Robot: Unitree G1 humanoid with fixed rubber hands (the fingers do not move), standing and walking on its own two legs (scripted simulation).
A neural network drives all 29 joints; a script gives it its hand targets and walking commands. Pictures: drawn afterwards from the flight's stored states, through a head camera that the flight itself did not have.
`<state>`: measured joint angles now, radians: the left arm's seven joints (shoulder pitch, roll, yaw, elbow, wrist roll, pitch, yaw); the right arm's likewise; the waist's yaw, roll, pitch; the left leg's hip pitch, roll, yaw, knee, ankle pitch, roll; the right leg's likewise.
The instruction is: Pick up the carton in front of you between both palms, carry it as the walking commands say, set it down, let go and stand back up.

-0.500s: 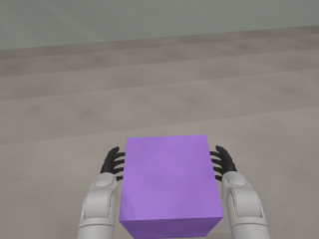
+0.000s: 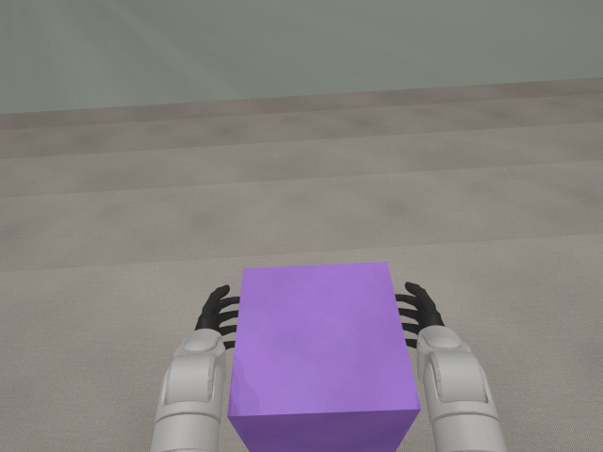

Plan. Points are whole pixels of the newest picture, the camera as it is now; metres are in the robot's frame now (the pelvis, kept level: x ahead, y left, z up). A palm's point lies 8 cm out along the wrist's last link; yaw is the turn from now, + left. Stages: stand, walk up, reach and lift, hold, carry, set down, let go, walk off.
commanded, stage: hold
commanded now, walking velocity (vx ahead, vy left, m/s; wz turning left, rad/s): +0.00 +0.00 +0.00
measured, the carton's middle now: (319, 367) +0.29 +0.00 -0.05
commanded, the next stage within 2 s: set down in 0.06 s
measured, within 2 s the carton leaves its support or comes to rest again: neither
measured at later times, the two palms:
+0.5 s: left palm (237, 338) +0.32 +0.13 -0.02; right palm (427, 329) +0.33 -0.17 -0.03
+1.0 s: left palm (263, 367) +0.37 +0.12 -0.22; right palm (410, 362) +0.39 -0.18 -0.23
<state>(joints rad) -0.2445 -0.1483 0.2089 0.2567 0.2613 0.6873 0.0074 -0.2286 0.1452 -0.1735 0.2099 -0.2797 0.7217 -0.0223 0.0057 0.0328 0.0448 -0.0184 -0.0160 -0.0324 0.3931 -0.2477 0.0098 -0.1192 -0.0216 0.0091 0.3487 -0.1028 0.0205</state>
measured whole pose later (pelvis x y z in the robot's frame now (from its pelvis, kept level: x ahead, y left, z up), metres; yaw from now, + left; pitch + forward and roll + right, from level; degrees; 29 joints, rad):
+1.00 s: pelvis -0.04 -0.01 -0.15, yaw +4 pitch +38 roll +2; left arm -0.69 -0.21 0.47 0.52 0.20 0.23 0.10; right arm -0.74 0.02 -0.41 0.58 -0.28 0.26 0.05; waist -0.03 0.07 -0.17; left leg -1.46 -0.08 -0.04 1.30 -0.50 -0.02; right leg -1.56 0.00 0.06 1.25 -0.35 0.02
